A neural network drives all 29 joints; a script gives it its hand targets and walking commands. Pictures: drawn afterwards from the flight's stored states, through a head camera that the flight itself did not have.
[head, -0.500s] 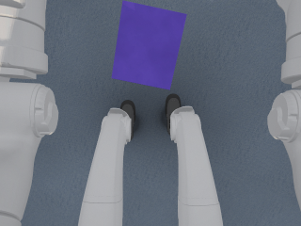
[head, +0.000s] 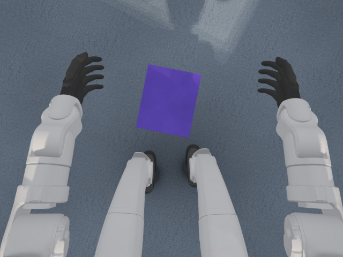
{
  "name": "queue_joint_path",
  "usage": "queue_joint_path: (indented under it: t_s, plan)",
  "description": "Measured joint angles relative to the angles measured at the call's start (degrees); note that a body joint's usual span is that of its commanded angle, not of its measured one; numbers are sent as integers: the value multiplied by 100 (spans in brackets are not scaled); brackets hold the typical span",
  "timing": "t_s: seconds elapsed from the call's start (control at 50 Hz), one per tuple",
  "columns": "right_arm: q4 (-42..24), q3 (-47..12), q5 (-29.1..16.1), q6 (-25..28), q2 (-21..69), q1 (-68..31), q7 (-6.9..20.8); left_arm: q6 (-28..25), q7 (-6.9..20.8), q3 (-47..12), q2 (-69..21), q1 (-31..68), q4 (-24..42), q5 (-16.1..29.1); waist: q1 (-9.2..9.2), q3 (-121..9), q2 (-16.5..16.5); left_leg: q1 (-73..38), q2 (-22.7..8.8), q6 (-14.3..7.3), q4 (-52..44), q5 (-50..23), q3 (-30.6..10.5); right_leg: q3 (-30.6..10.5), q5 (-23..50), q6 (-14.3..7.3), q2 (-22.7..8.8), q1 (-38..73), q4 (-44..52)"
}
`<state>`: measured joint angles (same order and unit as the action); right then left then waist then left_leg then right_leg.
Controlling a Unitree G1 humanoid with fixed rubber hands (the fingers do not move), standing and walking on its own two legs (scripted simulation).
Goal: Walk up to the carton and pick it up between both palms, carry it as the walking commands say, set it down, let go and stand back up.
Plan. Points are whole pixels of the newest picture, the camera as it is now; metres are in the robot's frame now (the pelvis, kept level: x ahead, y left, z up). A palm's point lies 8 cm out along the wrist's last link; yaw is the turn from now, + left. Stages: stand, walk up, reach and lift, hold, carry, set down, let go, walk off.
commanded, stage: let go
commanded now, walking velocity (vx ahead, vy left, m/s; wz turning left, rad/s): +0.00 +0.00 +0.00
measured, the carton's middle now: (169, 103) +0.43 +0.02 -0.58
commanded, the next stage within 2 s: stand in 0.98 s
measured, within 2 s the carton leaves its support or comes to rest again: neither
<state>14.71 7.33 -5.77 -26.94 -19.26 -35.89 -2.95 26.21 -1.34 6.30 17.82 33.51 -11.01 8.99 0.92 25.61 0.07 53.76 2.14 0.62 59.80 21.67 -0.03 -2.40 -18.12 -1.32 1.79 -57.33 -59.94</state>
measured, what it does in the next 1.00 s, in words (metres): rises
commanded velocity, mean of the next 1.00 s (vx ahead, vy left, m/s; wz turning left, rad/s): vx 0.00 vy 0.00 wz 0.00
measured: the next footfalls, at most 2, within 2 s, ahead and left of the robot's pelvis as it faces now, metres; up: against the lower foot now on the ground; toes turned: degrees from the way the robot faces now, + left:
none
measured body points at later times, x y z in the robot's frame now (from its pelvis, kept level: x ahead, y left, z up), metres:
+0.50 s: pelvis +0.08 +0.02 +0.07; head +0.14 +0.02 +0.51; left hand +0.26 +0.25 -0.02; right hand +0.27 -0.22 -0.02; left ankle +0.07 +0.12 -0.66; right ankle +0.10 -0.10 -0.66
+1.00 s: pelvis +0.12 +0.02 +0.08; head +0.15 +0.01 +0.53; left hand +0.29 +0.25 +0.01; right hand +0.29 -0.22 +0.00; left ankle +0.07 +0.12 -0.66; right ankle +0.10 -0.10 -0.66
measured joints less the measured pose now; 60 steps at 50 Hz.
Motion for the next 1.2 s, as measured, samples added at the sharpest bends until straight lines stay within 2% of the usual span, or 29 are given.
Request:
queue_joint_path:
  t_s: [0.08,0.16,0.22,0.48,0.58,0.7,0.94,1.04,1.12,1.2]
  plan:
    - [167,-14,118,447,457,1203,165,-359,194,-83,-404,-1097,-289,-237,1,-1610,-113,-58,-4,-36,-423,-85,-18,0,87,0,-5,80,449]
    - [1010,-12,437,920,723,1785,303,-773,311,-99,-573,-1856,-1071,-544,-1,-2483,-258,-625,-4,-55,-892,-112,-46,0,125,0,-9,673,952]
    - [1331,-12,624,1198,820,2110,379,-1061,411,-99,-584,-2254,-1404,-611,0,-2534,-306,-1062,-5,-69,-1122,-119,-63,1,141,1,-9,1131,1215]
    - [1124,-58,754,2114,1039,4441,579,-1937,491,-220,-697,-4401,-1373,-675,0,-2492,-56,-2775,-7,-171,-2136,-182,-111,0,189,47,-31,2883,2275]
    - [1126,-74,755,2199,981,4522,601,-2013,490,-276,-600,-4570,-1372,-675,0,-2504,-130,-3418,-11,-203,-2472,-184,-125,0,201,55,-36,3543,2640]
    - [1129,-164,755,2059,923,4575,634,-2013,531,-357,-580,-4667,-1373,-675,1,-2498,-262,-3972,-15,-229,-2790,-191,-139,1,212,91,-44,4106,2971]
    - [1126,-177,755,1953,839,4625,635,-2013,563,-411,-591,-4703,-1373,-675,1,-2442,-234,-4225,-22,-233,-3130,-270,-152,1,234,120,-46,4310,3200]
    - [1143,-203,755,1971,776,4628,594,-2015,414,-427,-591,-4703,-1379,-676,1,-2453,-229,-4229,-23,-228,-3137,-282,-152,1,240,120,-46,4311,3199]
    - [1482,-202,755,2184,607,4628,506,-2073,207,-426,-412,-4703,-1633,-679,1,-2655,-200,-4231,-23,-216,-3134,-281,-152,1,239,120,-46,4312,3194]
    - [1744,-203,755,2346,413,4629,481,-2163,140,-427,-173,-4708,-1892,-708,1,-2946,-160,-4231,-23,-216,-3128,-279,-152,2,238,120,-46,4312,3189]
